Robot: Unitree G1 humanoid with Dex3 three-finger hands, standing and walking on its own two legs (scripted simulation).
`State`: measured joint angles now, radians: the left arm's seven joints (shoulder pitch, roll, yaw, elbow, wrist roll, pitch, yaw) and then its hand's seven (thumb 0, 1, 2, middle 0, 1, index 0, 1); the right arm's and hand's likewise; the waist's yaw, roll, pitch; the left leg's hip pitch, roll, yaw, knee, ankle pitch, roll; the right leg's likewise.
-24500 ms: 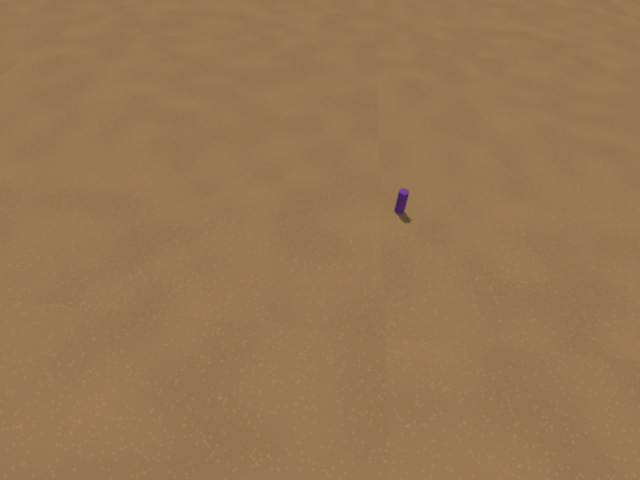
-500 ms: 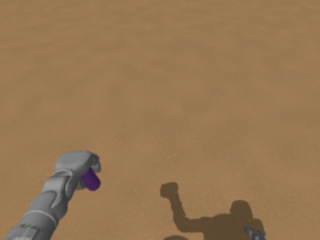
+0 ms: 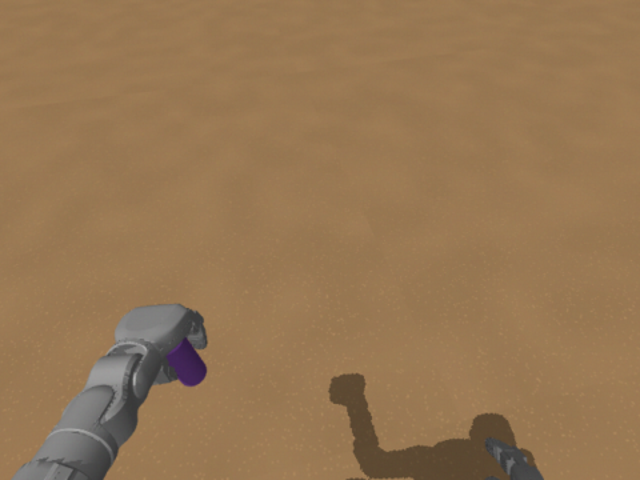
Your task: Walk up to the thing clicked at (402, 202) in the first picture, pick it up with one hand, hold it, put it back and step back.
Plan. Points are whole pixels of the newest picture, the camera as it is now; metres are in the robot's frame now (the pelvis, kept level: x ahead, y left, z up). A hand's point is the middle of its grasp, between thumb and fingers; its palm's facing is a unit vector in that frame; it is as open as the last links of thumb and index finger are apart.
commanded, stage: hold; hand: left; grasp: from above
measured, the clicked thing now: (181, 357) +0.32 +0.21 -0.06
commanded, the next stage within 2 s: crouch in 0.76 s
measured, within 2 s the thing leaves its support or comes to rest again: neither
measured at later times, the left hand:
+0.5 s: hand (163, 358) +0.30 +0.22 -0.02, palm faces -0.43 -0.08 -0.90, open 7.0 cm
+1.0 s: hand (164, 354) +0.31 +0.22 -0.02, palm faces -0.44 -0.08 -0.90, open 6.9 cm
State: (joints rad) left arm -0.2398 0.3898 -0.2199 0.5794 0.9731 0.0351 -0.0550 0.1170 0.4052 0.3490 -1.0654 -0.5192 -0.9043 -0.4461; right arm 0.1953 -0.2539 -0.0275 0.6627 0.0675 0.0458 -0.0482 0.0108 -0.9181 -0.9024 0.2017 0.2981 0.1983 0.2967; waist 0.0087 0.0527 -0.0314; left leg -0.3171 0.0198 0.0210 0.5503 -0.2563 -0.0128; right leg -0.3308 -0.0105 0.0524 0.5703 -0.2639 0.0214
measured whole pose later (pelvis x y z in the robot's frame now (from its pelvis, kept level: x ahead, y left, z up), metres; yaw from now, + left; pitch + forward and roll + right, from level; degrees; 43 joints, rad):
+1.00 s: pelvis +0.02 +0.00 +0.01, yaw +0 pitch +1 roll +1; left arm -0.21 0.39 -0.21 0.57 0.97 0.01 -0.06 0.10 0.43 0.32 -1.00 -0.50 -0.90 -0.44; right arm 0.19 -0.25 -0.03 0.65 0.08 0.08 -0.05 0.01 -0.91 -0.90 0.20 0.30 0.20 0.30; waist 0.01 0.05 -0.02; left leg -0.24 0.02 0.02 0.47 -0.24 -0.01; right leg -0.26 -0.01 0.05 0.49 -0.25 0.02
